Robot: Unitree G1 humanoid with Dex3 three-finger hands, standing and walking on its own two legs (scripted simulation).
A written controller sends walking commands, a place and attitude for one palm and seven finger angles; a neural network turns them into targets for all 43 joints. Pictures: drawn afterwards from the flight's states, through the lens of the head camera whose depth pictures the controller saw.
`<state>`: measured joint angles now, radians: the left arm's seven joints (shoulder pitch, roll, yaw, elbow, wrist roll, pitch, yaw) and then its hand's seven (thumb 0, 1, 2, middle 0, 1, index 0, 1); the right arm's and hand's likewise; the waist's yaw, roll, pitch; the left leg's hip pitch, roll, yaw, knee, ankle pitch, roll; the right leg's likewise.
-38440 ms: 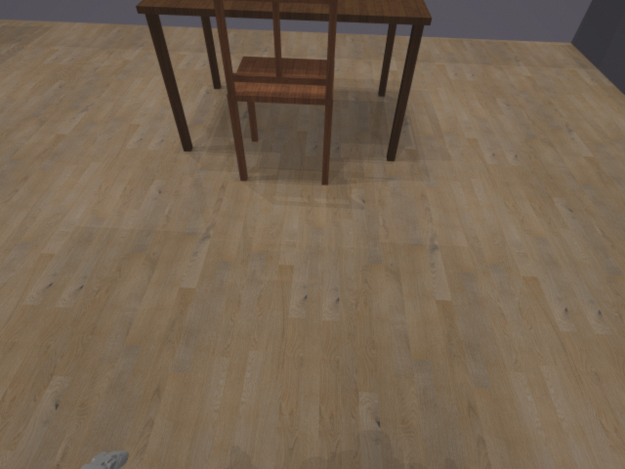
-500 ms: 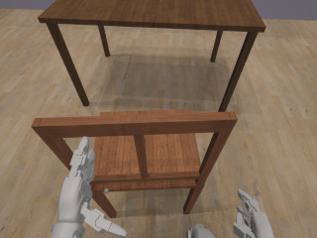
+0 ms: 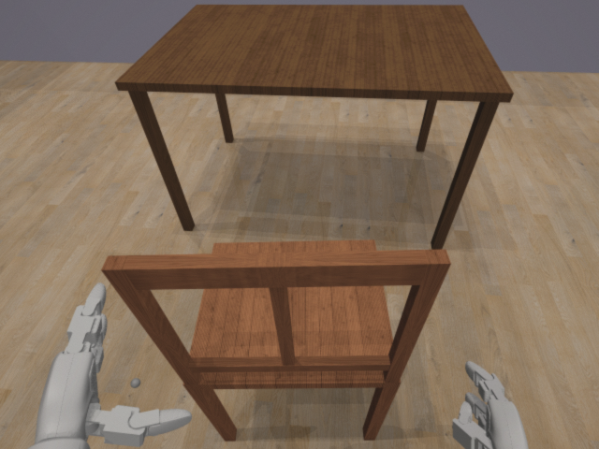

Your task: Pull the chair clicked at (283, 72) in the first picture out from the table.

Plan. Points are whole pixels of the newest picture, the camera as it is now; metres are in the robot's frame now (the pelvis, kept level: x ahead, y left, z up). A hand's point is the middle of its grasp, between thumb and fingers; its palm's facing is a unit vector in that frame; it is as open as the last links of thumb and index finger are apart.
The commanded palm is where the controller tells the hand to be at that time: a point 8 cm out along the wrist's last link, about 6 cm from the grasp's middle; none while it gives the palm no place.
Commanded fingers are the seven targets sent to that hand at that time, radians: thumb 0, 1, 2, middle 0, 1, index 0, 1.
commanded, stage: draw the hand back to the body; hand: left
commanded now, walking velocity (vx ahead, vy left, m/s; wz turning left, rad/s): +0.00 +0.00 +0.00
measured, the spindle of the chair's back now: (283, 327) +0.32 +0.06 -0.06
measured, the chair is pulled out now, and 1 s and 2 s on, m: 0.56 0.56 0.56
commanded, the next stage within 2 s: step back with the hand held close in 0.84 s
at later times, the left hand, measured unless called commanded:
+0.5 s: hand (20, 298) +0.20 +0.28 +0.19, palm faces +0.50 -0.76 -0.42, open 8.9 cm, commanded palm +0.16 +0.32 +0.20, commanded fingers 0.00 0.90 0.90 -0.20 -0.30 -0.20 -0.30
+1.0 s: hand (23, 297) +0.21 +0.28 +0.19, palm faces +0.50 -0.78 -0.38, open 7.4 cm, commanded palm +0.16 +0.31 +0.20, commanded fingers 0.00 0.90 0.90 -0.20 -0.30 -0.20 -0.30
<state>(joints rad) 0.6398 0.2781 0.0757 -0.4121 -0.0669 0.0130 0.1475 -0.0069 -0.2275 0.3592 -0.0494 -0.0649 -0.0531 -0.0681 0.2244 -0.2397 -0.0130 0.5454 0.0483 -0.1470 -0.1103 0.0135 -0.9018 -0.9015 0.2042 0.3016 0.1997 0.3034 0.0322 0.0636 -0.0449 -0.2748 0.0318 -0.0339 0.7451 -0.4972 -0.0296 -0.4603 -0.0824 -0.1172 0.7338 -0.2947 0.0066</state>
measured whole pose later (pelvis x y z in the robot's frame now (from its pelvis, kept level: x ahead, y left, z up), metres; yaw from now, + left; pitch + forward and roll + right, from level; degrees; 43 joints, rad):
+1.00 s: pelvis +0.01 +0.02 +0.03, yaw -1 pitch -4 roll -1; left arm 0.46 0.33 0.35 -0.42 -0.08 -0.05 0.16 0.02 0.89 0.90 -0.21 -0.30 -0.21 -0.30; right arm 0.18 -0.22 -0.01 0.65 0.03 -0.14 -0.06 0.01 -0.90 -0.90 0.21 0.30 0.20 0.30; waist 0.08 0.08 0.02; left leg -0.01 0.03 0.00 0.44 -0.37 -0.01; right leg -0.21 -0.07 -0.10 0.45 -0.18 0.03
